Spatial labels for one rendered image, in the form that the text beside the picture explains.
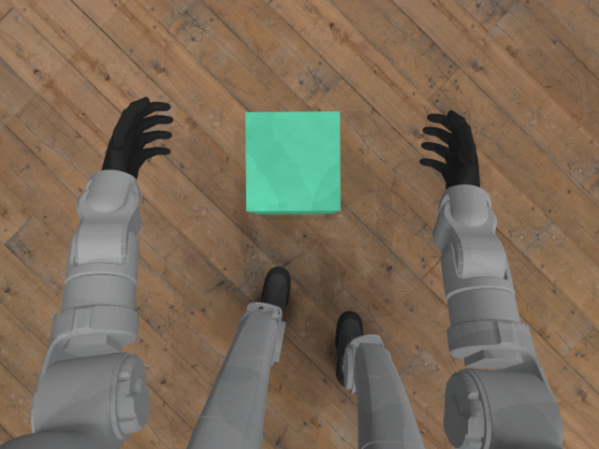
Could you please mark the left robot forearm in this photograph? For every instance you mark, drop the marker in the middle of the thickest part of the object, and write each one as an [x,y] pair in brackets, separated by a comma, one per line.
[98,314]

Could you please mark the carton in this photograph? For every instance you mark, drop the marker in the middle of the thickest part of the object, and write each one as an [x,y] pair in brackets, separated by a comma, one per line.
[293,162]

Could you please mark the left robot hand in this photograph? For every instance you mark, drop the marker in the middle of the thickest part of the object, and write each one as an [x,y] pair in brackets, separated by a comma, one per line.
[125,151]

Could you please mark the right robot hand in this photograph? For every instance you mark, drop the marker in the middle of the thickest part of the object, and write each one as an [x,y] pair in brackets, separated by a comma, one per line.
[461,165]

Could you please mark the right robot thigh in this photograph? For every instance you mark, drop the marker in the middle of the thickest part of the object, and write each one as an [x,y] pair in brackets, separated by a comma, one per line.
[385,417]

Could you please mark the left robot foot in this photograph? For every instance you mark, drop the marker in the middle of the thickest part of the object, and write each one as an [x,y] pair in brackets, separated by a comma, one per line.
[276,288]

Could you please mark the robot right upper arm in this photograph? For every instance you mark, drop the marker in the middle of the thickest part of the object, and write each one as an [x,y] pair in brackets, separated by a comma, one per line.
[497,409]

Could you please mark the robot left upper arm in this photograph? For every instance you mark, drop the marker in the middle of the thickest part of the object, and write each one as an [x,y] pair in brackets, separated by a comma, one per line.
[92,402]

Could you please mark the right robot forearm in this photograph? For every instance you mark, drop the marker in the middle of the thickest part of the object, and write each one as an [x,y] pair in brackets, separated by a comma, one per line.
[485,330]

